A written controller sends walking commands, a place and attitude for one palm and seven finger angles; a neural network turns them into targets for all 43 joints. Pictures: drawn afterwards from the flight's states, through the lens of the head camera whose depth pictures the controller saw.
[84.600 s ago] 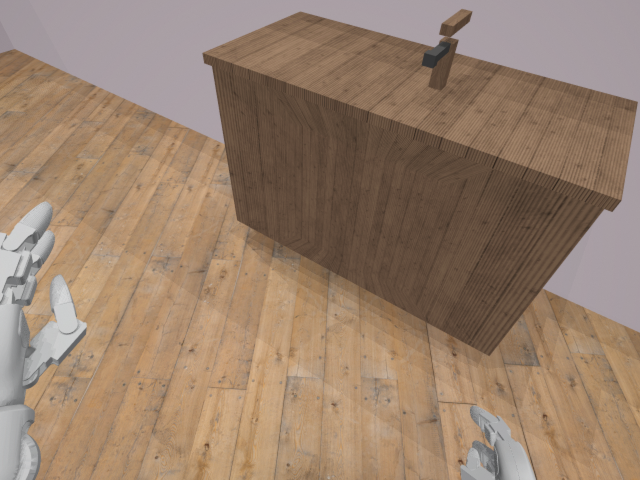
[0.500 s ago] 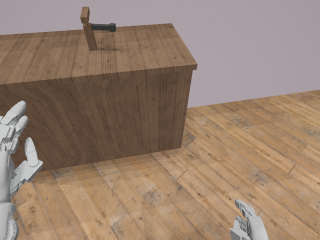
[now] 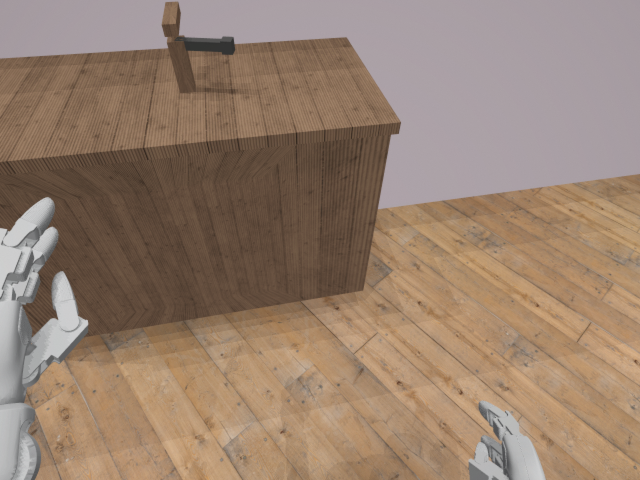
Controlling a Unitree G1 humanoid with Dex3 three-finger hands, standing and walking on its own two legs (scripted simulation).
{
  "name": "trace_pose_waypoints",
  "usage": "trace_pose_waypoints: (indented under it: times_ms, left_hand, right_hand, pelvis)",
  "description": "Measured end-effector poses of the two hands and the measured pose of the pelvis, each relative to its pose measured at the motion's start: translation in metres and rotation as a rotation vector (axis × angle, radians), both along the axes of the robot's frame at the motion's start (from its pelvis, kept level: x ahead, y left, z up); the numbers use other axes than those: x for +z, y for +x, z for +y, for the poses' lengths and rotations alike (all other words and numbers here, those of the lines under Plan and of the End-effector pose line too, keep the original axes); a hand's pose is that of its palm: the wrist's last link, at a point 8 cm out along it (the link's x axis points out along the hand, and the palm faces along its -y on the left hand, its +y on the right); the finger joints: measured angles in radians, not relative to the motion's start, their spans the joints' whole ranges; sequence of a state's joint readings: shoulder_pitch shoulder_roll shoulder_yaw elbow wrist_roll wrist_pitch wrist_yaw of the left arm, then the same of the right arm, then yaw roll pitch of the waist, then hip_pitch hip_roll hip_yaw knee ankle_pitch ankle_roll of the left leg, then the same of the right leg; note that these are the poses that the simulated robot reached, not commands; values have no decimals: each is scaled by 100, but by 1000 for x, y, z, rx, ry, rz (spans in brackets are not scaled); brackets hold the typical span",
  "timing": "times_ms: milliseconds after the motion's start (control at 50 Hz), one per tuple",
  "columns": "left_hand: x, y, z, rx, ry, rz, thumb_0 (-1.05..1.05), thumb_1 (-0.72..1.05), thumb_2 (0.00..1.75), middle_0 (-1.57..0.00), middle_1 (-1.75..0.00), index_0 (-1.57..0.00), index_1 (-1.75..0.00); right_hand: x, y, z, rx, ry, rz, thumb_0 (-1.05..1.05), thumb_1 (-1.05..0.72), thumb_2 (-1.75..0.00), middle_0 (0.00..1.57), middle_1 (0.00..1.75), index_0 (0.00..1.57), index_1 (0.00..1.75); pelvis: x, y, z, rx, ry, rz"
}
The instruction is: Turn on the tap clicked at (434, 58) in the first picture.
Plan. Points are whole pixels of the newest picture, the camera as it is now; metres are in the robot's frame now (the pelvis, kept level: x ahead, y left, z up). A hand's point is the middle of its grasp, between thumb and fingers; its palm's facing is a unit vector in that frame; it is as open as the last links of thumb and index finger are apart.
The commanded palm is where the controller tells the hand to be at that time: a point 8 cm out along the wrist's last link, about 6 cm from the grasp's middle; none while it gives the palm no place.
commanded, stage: stand and check the lever's angle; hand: left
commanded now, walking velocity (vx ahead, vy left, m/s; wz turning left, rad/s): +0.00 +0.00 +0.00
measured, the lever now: (227, 45) +0.93 +0.29 +0.12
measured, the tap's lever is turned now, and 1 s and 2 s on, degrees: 75 75 75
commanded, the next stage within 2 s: stand and wait in 0.14 s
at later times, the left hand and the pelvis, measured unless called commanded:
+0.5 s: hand (93, 330) +0.21 +0.23 +0.16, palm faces +0.40 -0.83 -0.38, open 7.4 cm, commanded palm +0.16 +0.27 +0.17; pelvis +0.00 -0.01 +0.00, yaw +0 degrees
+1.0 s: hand (87, 339) +0.20 +0.24 +0.15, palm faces +0.40 -0.83 -0.38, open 7.4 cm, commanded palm +0.15 +0.27 +0.17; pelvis -0.01 -0.01 +0.00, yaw +0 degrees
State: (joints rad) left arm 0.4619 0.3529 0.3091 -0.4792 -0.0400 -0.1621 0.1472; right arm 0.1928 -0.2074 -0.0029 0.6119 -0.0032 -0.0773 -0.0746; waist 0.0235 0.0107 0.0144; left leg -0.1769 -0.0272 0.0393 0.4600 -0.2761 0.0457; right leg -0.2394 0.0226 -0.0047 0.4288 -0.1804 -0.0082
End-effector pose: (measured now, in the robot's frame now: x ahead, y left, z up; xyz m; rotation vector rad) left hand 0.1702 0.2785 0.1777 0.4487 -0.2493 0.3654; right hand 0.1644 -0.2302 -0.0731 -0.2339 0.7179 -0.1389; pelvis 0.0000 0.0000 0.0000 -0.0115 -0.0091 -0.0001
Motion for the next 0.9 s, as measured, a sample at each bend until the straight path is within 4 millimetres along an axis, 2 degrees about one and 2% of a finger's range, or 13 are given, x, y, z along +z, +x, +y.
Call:
trace_pose_waypoints:
  times_ms: [320, 600, 900]
  left_hand:
    - [-2, -2, -8, 21, -14, 18, 1, 89, 90, -21, -30, -21, -30]
    - [-2, -7, -12, 20, -10, 28, 1, 89, 90, -21, -30, -21, -30]
    - [-7, -10, -8, 33, -18, 46, 1, 89, 90, -21, -30, -21, -30]
  right_hand:
    - [0, 6, -6, 7, 15, -15, 1, -90, -90, 21, 30, 20, 30]
    - [1, -2, -17, -9, 4, -11, 1, -90, -90, 21, 30, 20, 30]
    - [-1, -8, -12, -3, 8, 0, 1, -90, -90, 21, 30, 20, 30]
  pelvis:
    - [0, 0, -9, 0, 0, 2]
    - [1, -3, -13, -1, 0, 0]
    - [2, -8, -11, 0, -3, 3]
